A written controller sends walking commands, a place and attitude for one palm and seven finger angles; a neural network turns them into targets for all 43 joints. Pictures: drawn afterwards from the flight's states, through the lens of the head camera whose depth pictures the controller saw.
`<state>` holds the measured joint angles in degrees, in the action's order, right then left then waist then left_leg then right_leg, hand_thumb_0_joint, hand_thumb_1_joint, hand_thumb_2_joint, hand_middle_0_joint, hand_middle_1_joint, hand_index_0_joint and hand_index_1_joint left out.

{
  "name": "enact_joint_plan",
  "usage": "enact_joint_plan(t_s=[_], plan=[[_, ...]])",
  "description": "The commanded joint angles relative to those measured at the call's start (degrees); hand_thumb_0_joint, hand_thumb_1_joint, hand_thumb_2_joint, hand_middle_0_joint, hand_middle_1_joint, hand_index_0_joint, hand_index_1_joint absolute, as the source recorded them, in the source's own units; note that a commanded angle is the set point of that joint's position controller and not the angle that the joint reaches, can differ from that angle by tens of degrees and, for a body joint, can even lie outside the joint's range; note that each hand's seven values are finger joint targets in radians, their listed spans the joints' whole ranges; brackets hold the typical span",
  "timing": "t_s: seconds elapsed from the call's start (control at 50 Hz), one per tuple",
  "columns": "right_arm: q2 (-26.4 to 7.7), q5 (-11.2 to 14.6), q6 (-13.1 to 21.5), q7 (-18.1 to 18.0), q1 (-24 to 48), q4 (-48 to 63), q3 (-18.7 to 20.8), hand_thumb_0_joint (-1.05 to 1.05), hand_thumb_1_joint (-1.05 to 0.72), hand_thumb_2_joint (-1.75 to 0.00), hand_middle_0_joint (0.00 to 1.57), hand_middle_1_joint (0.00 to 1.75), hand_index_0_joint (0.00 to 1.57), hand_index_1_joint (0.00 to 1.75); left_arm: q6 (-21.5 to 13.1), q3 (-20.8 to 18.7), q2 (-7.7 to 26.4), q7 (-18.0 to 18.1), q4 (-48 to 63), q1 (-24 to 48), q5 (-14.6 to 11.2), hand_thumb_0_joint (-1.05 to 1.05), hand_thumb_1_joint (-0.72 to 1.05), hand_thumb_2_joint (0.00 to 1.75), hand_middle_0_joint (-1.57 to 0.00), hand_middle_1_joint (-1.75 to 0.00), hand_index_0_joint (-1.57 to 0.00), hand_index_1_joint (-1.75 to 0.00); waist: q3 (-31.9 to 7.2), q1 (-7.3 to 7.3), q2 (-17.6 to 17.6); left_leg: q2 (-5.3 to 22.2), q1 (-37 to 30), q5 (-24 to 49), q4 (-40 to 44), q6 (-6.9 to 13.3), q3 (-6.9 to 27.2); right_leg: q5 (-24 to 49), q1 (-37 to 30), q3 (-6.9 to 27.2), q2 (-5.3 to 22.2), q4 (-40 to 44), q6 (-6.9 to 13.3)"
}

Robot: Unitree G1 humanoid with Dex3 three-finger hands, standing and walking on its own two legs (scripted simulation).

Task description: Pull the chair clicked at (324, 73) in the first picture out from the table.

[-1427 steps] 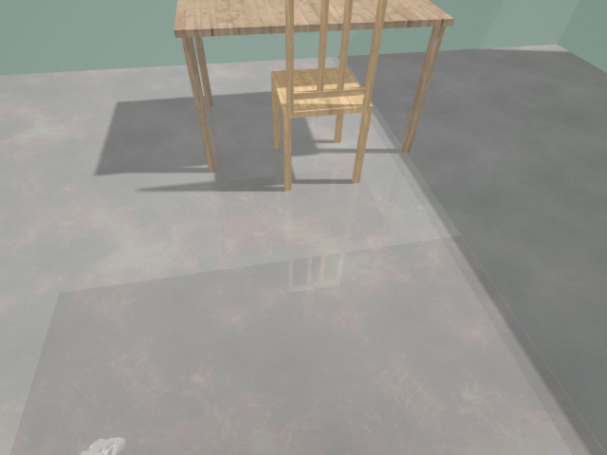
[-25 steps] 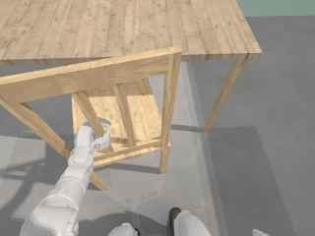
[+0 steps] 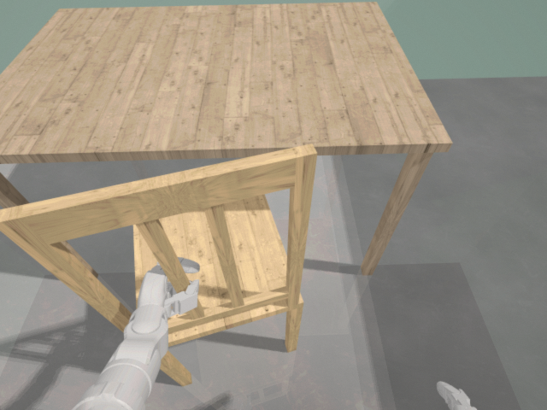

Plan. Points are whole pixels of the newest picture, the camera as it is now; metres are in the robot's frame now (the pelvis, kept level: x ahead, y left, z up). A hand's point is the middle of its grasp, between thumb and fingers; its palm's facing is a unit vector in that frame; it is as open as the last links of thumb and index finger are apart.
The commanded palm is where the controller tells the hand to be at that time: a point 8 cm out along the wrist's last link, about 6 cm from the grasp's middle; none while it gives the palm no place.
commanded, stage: stop walking, hand still on the chair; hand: left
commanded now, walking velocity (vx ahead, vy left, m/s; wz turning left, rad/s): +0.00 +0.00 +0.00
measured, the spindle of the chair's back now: (178, 278) +0.33 +0.18 -0.06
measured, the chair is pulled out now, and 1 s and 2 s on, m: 0.12 0.12 0.12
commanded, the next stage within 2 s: open the thumb and straighten the fingers in 0.46 s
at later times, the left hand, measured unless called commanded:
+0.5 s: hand (189, 295) +0.31 +0.16 -0.07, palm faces +0.06 -0.98 -0.19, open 5.4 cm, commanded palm +0.29 +0.20 -0.05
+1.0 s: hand (186, 296) +0.31 +0.16 -0.08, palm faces +0.05 -0.98 -0.18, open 13.1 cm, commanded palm +0.29 +0.21 -0.05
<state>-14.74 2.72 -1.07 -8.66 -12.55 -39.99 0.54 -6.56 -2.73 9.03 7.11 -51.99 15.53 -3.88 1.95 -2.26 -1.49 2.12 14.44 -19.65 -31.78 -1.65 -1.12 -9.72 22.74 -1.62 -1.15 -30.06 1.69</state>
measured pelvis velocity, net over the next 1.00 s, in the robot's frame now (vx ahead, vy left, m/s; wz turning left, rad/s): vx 0.01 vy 0.02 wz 0.04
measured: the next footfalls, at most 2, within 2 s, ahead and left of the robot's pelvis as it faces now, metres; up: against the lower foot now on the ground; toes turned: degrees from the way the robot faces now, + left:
none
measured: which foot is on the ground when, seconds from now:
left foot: down 0.00-1.00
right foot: down 0.00-1.00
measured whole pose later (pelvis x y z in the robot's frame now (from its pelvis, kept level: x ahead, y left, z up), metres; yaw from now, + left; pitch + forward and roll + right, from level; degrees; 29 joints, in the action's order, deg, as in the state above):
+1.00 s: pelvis +0.01 +0.02 -0.03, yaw +2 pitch +11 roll +0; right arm -15.0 2.2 1.6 -0.9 -13.3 -35.1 0.6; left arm 5.2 -1.1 8.9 4.4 -29.9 7.6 -2.8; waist -5.6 -3.2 -2.1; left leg -0.3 32.0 -26.5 -46.9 0.1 0.2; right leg -16.9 39.7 -2.5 1.8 -45.1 0.3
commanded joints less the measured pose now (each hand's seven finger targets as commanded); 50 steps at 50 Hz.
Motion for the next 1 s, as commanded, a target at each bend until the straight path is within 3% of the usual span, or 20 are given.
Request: enact_joint_plan(t_s=[0.0,0.04,0.2,0.24,0.42,0.46,0.52,0.54,0.56,0.58,0.6,0.64,0.66,0.74,0.76,0.78,0.8,0.84,0.9,0.98], plan=[[-6.5,-0.6,2.2,0.0,1.1,6.5,1.8,0.0,-0.9,-0.9,0.2,0.3,0.2,0.3,-1.5,0.0,9.0,0.5,12.2,12.4,2.0,0.0,0.9,0.9,-0.5,-1.45,-0.5,-1.45,-19.3,0.9,-2.8,4.6,-5.0,18.8,4.2,1.0,2.6,21.2,-15.2,6.4,7.8,2.8,0.0],[-6.8,-0.8,2.0,-0.3,1.3,6.1,1.9,0.0,-0.9,-0.9,0.2,0.3,0.2,0.3,-1.3,0.0,9.4,0.6,12.0,11.7,2.0,0.0,0.9,0.9,-0.5,-1.45,-0.5,-1.45,-17.0,0.84,-4.1,4.8,-4.5,18.3,5.1,1.0,3.2,20.5,-15.3,6.2,7.5,3.7,0.1],[-6.1,-1.2,1.4,0.6,2.1,7.0,1.5,0.0,-0.9,-0.9,0.2,0.3,0.2,0.3,-1.1,1.3,7.2,0.1,13.1,8.4,2.4,0.0,0.9,0.9,-0.5,-1.45,-0.5,-1.45,-17.0,1.09,-2.8,5.2,-7.1,23.4,5.9,0.9,2.8,23.6,-16.2,5.8,7.4,3.2,0.5],[-6.3,-1.2,1.3,0.5,2.1,6.9,1.6,0.0,-0.9,-0.9,0.2,0.3,0.2,0.3,-1.2,1.4,7.6,0.2,14.1,8.3,2.3,0.0,0.9,0.9,-0.5,-1.45,-0.5,-1.45,-16.1,0.91,-3.6,5.5,-6.9,23.2,6.6,1.0,3.1,22.8,-16.5,5.5,7.2,3.6,0.3],[-5.9,-1.5,0.7,1.0,2.4,7.4,1.4,0.0,-0.9,-0.9,0.2,0.3,0.2,0.3,-1.4,2.1,6.1,-0.1,15.3,6.2,2.7,0.0,0.9,0.9,-0.5,-1.45,-0.5,-1.45,-16.2,1.08,-0.6,5.9,-7.8,25.0,6.9,1.0,3.1,23.9,-17.4,5.6,7.6,2.9,0.7],[-5.9,-1.5,0.6,1.0,2.3,7.3,1.3,0.0,-0.9,-0.9,0.2,0.3,0.2,0.3,-1.5,1.8,6.4,0.1,15.7,6.0,2.7,0.0,0.9,0.9,-0.5,-1.45,-0.5,-1.45,-15.2,1.12,-3.0,6.0,-7.4,24.5,7.6,1.2,3.2,22.3,-17.2,5.6,7.5,3.1,0.6],[-5.7,-1.5,0.3,1.2,2.5,7.3,1.3,0.0,-0.9,-0.9,0.2,0.3,0.2,0.3,-1.6,2.3,5.8,0.0,15.6,5.8,2.7,0.0,0.9,0.9,-0.5,-1.45,-0.5,-1.45,-15.2,1.12,-1.7,5.9,-7.5,23.1,7.5,1.2,3.1,21.5,-17.1,5.9,7.6,3.4,0.7],[-5.8,-1.4,0.4,1.1,2.3,7.7,1.5,0.0,-0.9,-0.9,0.2,0.3,0.2,0.3,-2.0,0.3,8.3,0.3,19.3,3.9,2.6,0.0,0.9,0.9,-0.5,-1.45,-0.5,-1.45,-15.1,1.22,-2.8,5.9,-7.1,22.9,7.9,1.3,3.4,21.2,-18.2,5.5,7.6,3.7,0.6],[-7.1,0.7,1.3,4.0,1.8,6.9,1.7,0.0,-0.9,-0.9,0.2,0.3,0.2,0.3,1.1,4.5,-1.0,-0.7,13.4,-0.8,0.2,0.0,0.78,0.84,-0.5,-1.45,-0.5,-1.45,-10.9,-2.07,6.8,0.8,4.3,20.9,5.2,1.9,1.1,17.1,-10.9,-0.8,4.4,1.2,-0.2],[-7.6,0.4,2.4,5.3,2.2,7.6,2.1,0.0,-0.9,-0.9,0.2,0.3,0.2,0.3,0.7,1.9,1.9,-1.2,19.1,2.5,0.0,0.0,0.66,0.78,-0.5,-1.45,-0.5,-1.45,-12.9,-0.62,8.2,0.3,6.8,20.1,3.4,2.3,0.5,17.8,-10.7,-0.1,4.0,0.0,0.0],[-7.7,0.1,2.9,5.8,2.2,8.0,2.5,0.0,-0.9,-0.9,0.2,0.3,0.2,0.3,0.7,0.6,3.0,-1.5,21.4,2.6,0.2,0.0,0.54,0.73,-0.5,-1.45,-0.5,-1.45,-15.0,-0.51,7.3,-0.1,7.7,19.4,2.4,2.3,0.2,17.6,-11.0,-0.1,3.9,-1.3,-0.1],[-6.7,-0.2,4.3,7.1,2.0,8.6,2.7,0.0,-0.9,-0.9,0.2,0.3,0.2,0.3,0.8,0.0,4.0,-1.4,25.1,0.0,0.7,0.0,0.3,0.61,-0.5,-1.45,-0.5,-1.45,-17.4,0.4,-1.2,-1.4,8.3,17.7,0.2,1.9,-0.3,14.3,-9.8,0.0,3.7,-3.1,-0.1],[-6.4,-0.3,4.8,7.7,2.0,9.1,2.4,0.0,-0.9,-0.9,0.2,0.3,0.2,0.3,0.9,1.4,3.1,-1.6,28.4,2.1,1.0,0.0,0.17,0.55,-0.5,-1.45,-0.5,-1.45,-18.7,-0.55,-2.5,-1.6,8.5,17.6,-0.8,1.8,-0.2,13.2,-8.1,-0.3,3.5,-3.7,-0.1],[-7.3,-0.5,5.4,8.3,1.0,9.5,2.8,0.0,-0.9,-0.9,0.2,0.3,0.2,0.3,3.4,1.0,4.4,-2.3,29.5,3.4,1.8,0.0,-0.31,0.32,-0.5,-1.45,-0.5,-1.45,-21.2,-1.6,-0.1,-1.8,12.4,14.5,-4.2,2.1,0.6,8.7,-4.1,-0.8,2.8,-7.1,-0.5],[-7.6,-0.6,5.6,8.3,0.9,10.1,2.8,0.0,-0.9,-0.9,0.2,0.3,0.2,0.3,4.1,0.0,5.1,-2.3,30.5,3.3,1.6,0.0,-0.43,0.26,-0.47,-1.38,-0.47,-1.38,-22.7,-1.34,0.0,-1.9,13.5,13.4,-4.7,2.3,0.7,7.7,-3.9,-0.8,2.6,-7.8,-0.6],[-7.8,-0.7,5.4,8.2,0.7,10.0,2.9,0.0,-0.9,-0.9,0.2,0.3,0.2,0.3,5.1,-1.7,6.4,-2.3,28.0,1.5,1.6,0.0,-0.55,0.2,-0.45,-1.3,-0.45,-1.3,-21.7,-1.17,1.2,-2.0,15.4,12.7,-5.6,2.2,0.8,7.0,-2.9,-0.8,2.5,-8.6,-0.5],[-7.8,-0.6,5.4,8.3,0.8,10.7,2.7,0.0,-0.9,-0.9,0.2,0.3,0.2,0.3,5.9,-0.5,4.5,-2.4,28.8,1.6,1.2,0.0,-0.55,0.2,-0.43,-1.23,-0.43,-1.23,-22.5,-1.27,2.2,-2.1,16.2,11.9,-6.0,2.3,0.8,6.4,-2.4,-0.9,2.4,-9.1,-0.8],[-8.0,-0.7,5.4,8.1,0.8,11.3,2.8,0.0,-0.9,-0.9,0.2,0.3,0.2,0.3,7.3,-1.0,5.1,-2.4,29.7,3.0,0.9,0.0,-0.55,0.2,-0.38,-1.09,-0.38,-1.09,-23.0,-1.37,3.0,-2.2,17.6,10.5,-6.9,2.2,1.1,4.9,-2.0,-0.9,2.4,-10.0,-0.9],[-8.0,-0.6,5.4,7.8,1.0,12.5,2.5,0.0,-0.9,-0.9,0.2,0.3,0.2,0.3,8.6,-0.3,5.0,-2.5,33.0,3.9,1.0,0.0,-0.55,0.2,-0.3,-0.87,-0.3,-0.87,-23.6,-1.28,0.6,-2.2,18.1,10.6,-7.9,2.1,1.1,4.2,-0.6,-0.9,2.4,-11.1,-0.8],[-8.1,-0.7,5.7,7.0,0.8,13.1,2.4,0.0,-0.9,-0.9,0.2,0.3,0.2,0.3,9.9,0.8,4.2,-2.1,35.8,5.9,1.0,0.0,-0.55,0.2,-0.2,-0.58,-0.2,-0.58,-23.9,-1.75,1.0,-2.0,17.8,10.8,-9.1,2.0,1.8,3.0,1.4,-1.3,2.3,-12.1,-0.9]])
